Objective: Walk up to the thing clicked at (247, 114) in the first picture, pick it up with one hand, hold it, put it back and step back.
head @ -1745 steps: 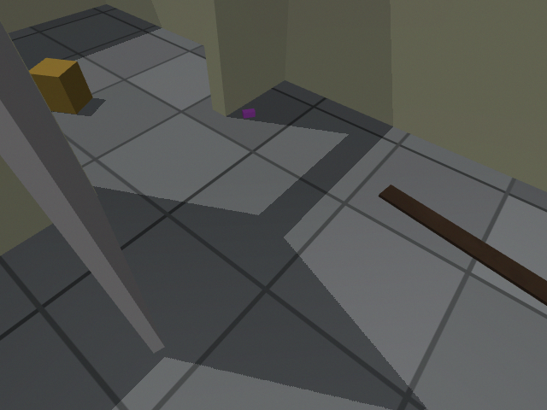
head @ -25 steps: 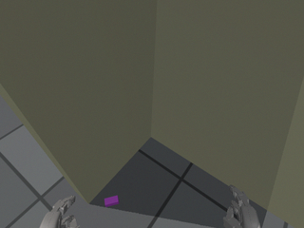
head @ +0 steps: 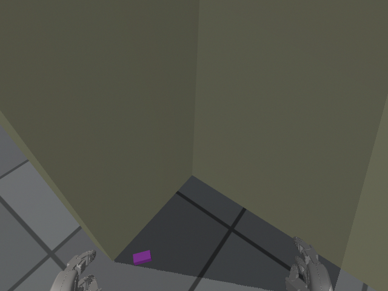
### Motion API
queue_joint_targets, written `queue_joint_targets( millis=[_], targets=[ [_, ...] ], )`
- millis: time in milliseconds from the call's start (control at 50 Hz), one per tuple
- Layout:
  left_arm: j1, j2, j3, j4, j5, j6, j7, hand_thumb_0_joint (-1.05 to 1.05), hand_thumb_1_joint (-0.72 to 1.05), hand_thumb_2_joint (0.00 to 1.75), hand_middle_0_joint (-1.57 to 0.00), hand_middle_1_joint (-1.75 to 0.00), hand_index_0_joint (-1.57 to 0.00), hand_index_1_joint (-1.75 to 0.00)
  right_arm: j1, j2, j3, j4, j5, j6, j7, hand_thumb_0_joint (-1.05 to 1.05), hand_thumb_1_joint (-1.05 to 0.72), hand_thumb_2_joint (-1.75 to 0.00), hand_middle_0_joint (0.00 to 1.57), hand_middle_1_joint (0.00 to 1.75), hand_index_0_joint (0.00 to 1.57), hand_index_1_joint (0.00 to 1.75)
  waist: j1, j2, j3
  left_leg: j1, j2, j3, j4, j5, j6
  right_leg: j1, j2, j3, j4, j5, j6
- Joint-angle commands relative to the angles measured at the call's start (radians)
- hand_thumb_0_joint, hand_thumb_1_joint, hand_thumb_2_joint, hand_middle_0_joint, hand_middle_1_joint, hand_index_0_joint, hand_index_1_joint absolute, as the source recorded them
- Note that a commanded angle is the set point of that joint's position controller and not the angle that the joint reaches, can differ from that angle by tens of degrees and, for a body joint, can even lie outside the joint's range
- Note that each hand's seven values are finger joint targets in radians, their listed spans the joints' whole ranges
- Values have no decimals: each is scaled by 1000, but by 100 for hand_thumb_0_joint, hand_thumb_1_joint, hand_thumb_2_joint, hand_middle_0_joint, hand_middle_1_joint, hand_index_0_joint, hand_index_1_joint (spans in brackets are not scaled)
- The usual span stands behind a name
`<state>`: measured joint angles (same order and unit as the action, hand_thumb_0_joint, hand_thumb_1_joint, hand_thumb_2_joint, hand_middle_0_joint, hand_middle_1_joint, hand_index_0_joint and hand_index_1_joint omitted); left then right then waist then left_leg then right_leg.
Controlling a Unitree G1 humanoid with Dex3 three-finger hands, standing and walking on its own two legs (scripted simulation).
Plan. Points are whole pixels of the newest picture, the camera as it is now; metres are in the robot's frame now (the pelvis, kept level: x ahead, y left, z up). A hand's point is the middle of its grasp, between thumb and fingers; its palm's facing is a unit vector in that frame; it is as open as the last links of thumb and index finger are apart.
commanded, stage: home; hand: left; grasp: from above
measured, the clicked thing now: (142, 257) +0.42 +0.21 -0.69
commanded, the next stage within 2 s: stand in 0.20 s
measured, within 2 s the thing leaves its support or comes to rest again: neither
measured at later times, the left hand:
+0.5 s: hand out of the picture +0.13 +0.22 -0.09, palm faces +0.03 -0.95 -0.33, open 7.4 cm
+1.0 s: hand out of the picture +0.01 +0.25 -0.10, palm faces +0.05 -0.94 -0.33, open 7.4 cm
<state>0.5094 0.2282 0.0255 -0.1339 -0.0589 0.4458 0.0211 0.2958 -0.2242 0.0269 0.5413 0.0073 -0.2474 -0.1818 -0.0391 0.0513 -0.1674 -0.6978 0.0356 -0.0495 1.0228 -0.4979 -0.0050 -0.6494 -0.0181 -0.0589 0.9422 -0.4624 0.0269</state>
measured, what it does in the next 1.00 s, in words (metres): rises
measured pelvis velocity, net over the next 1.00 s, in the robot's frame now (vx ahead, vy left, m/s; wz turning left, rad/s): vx -0.02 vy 0.01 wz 0.02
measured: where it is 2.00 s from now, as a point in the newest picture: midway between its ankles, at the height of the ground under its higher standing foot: outside the picture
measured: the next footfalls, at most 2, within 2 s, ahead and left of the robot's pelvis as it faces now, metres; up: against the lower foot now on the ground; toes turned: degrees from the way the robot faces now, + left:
none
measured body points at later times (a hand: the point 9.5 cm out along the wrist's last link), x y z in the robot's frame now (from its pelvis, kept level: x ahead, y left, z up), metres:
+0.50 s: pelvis -0.01 +0.00 +0.02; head +0.01 +0.01 +0.47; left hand +0.13 +0.27 -0.07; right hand +0.13 -0.27 -0.09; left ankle +0.01 +0.12 -0.68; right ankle +0.00 -0.14 -0.68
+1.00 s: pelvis -0.02 +0.01 +0.06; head -0.03 +0.01 +0.51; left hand +0.01 +0.29 -0.08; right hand +0.06 -0.27 -0.08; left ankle +0.01 +0.12 -0.68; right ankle +0.00 -0.14 -0.68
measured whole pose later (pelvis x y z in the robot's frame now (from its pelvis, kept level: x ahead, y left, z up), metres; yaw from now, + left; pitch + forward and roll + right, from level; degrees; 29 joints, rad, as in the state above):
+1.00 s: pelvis -0.02 +0.01 +0.06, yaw +1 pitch -5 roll +0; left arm 0.21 0.28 0.03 1.09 0.03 0.02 0.03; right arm 0.17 -0.28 -0.04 1.08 -0.03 0.00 -0.02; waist 0.02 0.01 0.06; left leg -0.14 -0.02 -0.01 0.44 -0.21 0.02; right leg -0.12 -0.07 -0.04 0.42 -0.20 0.05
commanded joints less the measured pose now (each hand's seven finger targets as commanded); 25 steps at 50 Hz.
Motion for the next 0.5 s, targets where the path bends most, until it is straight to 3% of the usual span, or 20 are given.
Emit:
queue_joint_targets(
  millis=[0, 60, 140, 260, 280, 300, 320, 360, 400, 440, 480],
  targets=[
    [-30, 103, 61, -186, 8, -46, 5, 0, 90, 90, -20, -30, -20, -30, -65, -127, -56, -158, -1, -56, -17, 0, -90, -90, 20, 30, 20, 30, -6, -5, -76, 98, -25, -1, -183, 225, 14, 50, 38, -16, -137, 180, -28],
    [-28, 105, 59, -178, 8, -43, 5, 0, 90, 90, -20, -30, -20, -30, -74, -128, -52, -160, 0, -55, -15, 0, -90, -90, 20, 30, 20, 30, 0, 1, -30, 78, -22, -8, -201, 167, 14, 27, 39, -18, -143, 130, -27],
    [-15, 108, 73, -184, 6, -46, 7, 0, 90, 90, -20, -30, -20, -30, -64, -122, -55, -161, -1, -55, -16, 0, -90, -90, 20, 30, 20, 30, 2, -5, -82, 88, -29, 3, -177, 224, 15, 62, 35, -15, -140, 182, -27],
    [-37, 100, 62, -187, 7, -48, 7, 0, 90, 90, -20, -30, -20, -30, -69, -124, -54, -164, 1, -56, -16, 0, -90, -90, 20, 30, 20, 30, -6, -5, -50, 85, -24, 1, -191, 169, 15, 34, 38, -17, -144, 132, -26],
    [-319, 190, 66, 164, 122, -258, 42, 0, 90, 90, -20, -30, -20, -30, -127, -234, -92, 79, -127, 61, 44, 0, -90, -90, 20, 30, 20, 30, 71, -50, 170, 100, 7, -54, -278, 372, 60, 235, -46, 46, -167, 143, -51],
    [-225, 200, 84, 331, 130, -322, 36, 0, 90, 90, -20, -30, -20, -30, -133, -248, -107, 93, -124, 101, 76, 0, -90, -90, 20, 30, 20, 30, 74, -83, 76, 168, 0, -20, -272, 388, 74, 256, -52, 104, -187, 151, -87],
    [-200, 203, 78, 375, 128, -355, 31, 0, 90, 90, -20, -30, -20, -30, -133, -256, -111, 61, -129, 122, 93, 0, -90, -90, 20, 30, 20, 30, 62, -86, 61, 209, -4, -38, -258, 414, 73, 227, -44, 121, -210, 203, -103],
    [-249, 218, 64, 462, 133, -394, 22, 0, 90, 90, -20, -30, -20, -30, -120, -223, -107, 110, -91, 139, 128, 0, -90, -90, 20, 30, 20, 30, 59, -79, 27, 250, -16, -23, -286, 349, 65, 306, -84, 151, -220, 244, -97],
    [-285, 209, 68, 550, 115, -397, 16, 0, 90, 90, -20, -30, -20, -30, -139, -214, -107, 136, -63, 150, 151, 0, -90, -90, 20, 30, 20, 30, 68, -95, 34, 293, -25, -16, -303, 301, 60, 291, -88, 137, -269, 201, -79],
    [-303, 212, 65, 638, 112, -414, 21, 0, 90, 90, -20, -30, -20, -30, -142, -208, -114, 180, -57, 160, 163, 0, -90, -90, 20, 30, 20, 30, 67, -101, 40, 339, -18, -20, -324, 334, 61, 309, -96, 133, -306, 234, -67],
    [-334, 208, 67, 709, 110, -429, 21, 0, 90, 90, -20, -30, -20, -30, -144, -216, -115, 213, -64, 172, 165, 0, -90, -90, 20, 30, 20, 30, 62, -79, 73, 364, -6, -45, -381, 308, 68, 299, -82, 113, -324, 197, -53]
  ],
)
